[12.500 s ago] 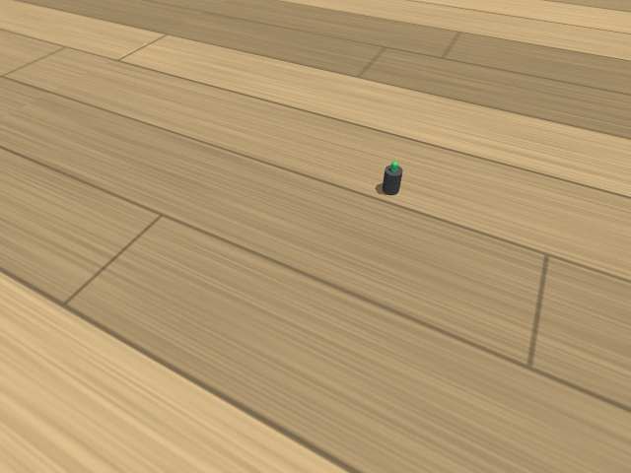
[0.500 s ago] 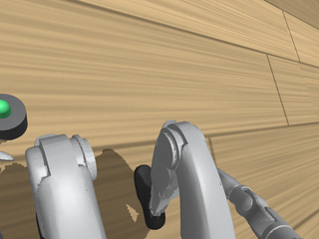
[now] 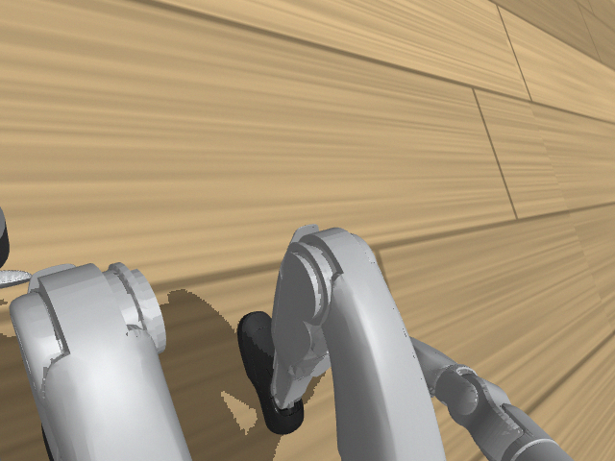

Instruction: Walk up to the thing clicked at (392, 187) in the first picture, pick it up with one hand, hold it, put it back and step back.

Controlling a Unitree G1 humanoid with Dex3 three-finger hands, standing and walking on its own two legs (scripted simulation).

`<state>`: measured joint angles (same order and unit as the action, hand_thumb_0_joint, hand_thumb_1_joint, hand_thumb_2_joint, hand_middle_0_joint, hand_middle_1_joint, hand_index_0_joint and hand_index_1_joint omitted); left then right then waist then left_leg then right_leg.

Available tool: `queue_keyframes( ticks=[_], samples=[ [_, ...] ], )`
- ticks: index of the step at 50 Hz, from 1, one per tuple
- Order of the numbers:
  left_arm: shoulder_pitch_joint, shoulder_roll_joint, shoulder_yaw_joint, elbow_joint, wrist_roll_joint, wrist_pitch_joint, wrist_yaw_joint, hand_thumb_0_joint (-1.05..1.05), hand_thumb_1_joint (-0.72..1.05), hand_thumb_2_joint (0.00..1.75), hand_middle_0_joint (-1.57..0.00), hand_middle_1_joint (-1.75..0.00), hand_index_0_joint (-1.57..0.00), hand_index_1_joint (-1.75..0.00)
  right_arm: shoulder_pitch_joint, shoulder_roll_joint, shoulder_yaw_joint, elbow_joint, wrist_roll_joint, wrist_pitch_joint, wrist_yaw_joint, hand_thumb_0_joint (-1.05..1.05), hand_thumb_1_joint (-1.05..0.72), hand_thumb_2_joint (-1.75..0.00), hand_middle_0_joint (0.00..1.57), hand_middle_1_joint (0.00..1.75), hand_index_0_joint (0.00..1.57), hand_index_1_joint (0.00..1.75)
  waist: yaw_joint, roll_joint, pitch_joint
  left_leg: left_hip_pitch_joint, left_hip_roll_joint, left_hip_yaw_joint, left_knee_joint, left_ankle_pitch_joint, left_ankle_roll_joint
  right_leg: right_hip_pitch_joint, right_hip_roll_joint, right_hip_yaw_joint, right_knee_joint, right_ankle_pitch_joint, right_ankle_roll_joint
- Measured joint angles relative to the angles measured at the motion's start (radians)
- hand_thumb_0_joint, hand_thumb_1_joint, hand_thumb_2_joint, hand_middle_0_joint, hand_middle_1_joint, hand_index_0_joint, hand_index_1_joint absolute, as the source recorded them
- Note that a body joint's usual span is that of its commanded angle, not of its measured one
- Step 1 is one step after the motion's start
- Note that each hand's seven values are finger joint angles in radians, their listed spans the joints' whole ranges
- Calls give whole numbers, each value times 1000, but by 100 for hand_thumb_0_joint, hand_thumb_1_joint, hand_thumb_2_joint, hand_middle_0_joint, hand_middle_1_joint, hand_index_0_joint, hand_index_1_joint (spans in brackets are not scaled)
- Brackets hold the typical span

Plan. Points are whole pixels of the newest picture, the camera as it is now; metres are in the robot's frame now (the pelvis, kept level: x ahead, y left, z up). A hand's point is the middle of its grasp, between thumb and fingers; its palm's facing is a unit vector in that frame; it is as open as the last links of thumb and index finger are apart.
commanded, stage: close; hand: left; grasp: from the side
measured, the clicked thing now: out of the picture +0.40 +0.27 -0.19
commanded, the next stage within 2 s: settle in 0.48 s
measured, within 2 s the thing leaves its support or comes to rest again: leaves its support in 0.32 s
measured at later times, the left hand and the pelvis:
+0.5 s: hand out of the picture +0.40 +0.28 -0.17, palm faces +0.34 -0.94 +0.00, open 9.6 cm; pelvis +0.00 +0.00 +0.00, yaw -1 degrees
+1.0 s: hand out of the picture +0.39 +0.28 -0.15, palm faces +0.33 -0.94 -0.01, open 9.1 cm; pelvis +0.01 +0.00 +0.01, yaw +1 degrees
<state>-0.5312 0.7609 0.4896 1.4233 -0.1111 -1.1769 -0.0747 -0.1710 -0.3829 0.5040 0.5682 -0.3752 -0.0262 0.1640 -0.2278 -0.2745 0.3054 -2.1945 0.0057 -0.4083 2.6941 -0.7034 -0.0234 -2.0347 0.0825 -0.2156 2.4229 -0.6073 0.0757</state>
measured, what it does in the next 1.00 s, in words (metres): stands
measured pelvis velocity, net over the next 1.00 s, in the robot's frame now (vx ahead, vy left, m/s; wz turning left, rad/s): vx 0.01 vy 0.00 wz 0.01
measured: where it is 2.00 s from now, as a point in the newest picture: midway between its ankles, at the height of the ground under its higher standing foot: (200, 435)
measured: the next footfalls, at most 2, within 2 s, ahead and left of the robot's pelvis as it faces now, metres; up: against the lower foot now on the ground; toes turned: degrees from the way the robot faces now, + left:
none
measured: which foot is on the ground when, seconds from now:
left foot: down 0.00-1.00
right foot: down 0.00-1.00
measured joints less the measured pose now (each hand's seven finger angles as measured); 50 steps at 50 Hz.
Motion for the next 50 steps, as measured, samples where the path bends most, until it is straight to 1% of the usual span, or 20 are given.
queue_keyframes(
  ticks=[3,9,15,16,22,25,30,37,41,44,50],
  samples=[
    [-4,4,-5,2,5,-7,21,-1,-25,22,-18,-15,-16,-15,-4,1,2,2,-2,1,2,0,-90,-90,20,30,21,30,0,-3,3,0,0,-2,1,-2,0,0,1,-1,-1,0,2],
    [-6,10,-23,5,24,-25,33,-1,-7,36,-31,-28,-29,-29,-13,4,5,4,-5,6,3,0,-89,-89,20,30,21,30,3,-2,5,1,2,-5,2,-8,0,1,2,-3,-3,-3,4],
    [-21,8,-24,26,37,-28,56,-1,6,49,-46,-42,-44,-43,-22,9,10,0,-6,11,2,0,-88,-89,20,30,21,30,1,-2,2,4,4,-7,-3,-10,-2,3,2,-5,-8,-3,6],
    [-24,9,-23,28,39,-25,62,-1,7,51,-47,-45,-46,-45,-23,10,10,-1,-6,12,2,0,-88,-89,20,30,21,30,-1,-2,2,5,4,-8,-3,-10,-1,3,2,-6,-9,-2,7],
    [-35,18,-15,27,49,-12,82,-1,-1,57,-54,-63,-64,-63,-23,14,7,-2,-10,18,1,0,-88,-89,20,30,21,30,-4,-5,4,3,6,-8,-6,-8,-1,2,3,-7,-13,2,6],
    [-34,18,-16,14,48,-4,90,-1,-5,60,-58,-73,-72,-73,-19,15,4,1,-9,21,4,0,-88,-89,20,30,21,30,-3,-5,5,1,5,-8,-6,-6,0,0,3,-6,-13,3,6],
    [-32,17,-19,-10,50,7,96,1,-11,69,-58,-81,-84,-88,-9,15,-2,4,-5,25,10,0,-88,-89,20,30,21,30,-1,-8,7,-1,5,-7,-6,-5,-1,-3,2,-7,-11,3,0],
    [-19,8,-30,-56,38,36,97,1,-20,81,-60,-86,-84,-97,-1,13,-16,7,2,27,16,0,-89,-90,20,30,21,30,3,-3,6,-7,4,-4,-8,-5,-2,-9,0,-4,-11,2,4],
    [-3,-6,-33,-104,42,69,93,1,-24,85,-61,-88,-84,-100,5,16,-33,10,10,27,18,0,-90,-90,20,30,21,30,11,1,1,-9,4,-1,-11,-6,-3,-11,-3,-3,-11,0,1],
    [15,-27,-46,-151,38,98,91,2,-26,88,-61,-88,-84,-101,13,21,-51,19,18,27,19,0,-90,-90,20,30,21,30,21,6,-10,-10,3,4,-16,-7,-5,-13,-6,0,-12,-4,-1],
    [59,-84,-62,-277,45,167,88,1,-31,90,-64,-92,-87,-104,39,41,-92,44,40,39,15,0,-91,-90,20,30,21,30,44,28,-46,-9,5,23,-41,-16,-7,-15,-18,10,-21,-21,-10]
  ],
)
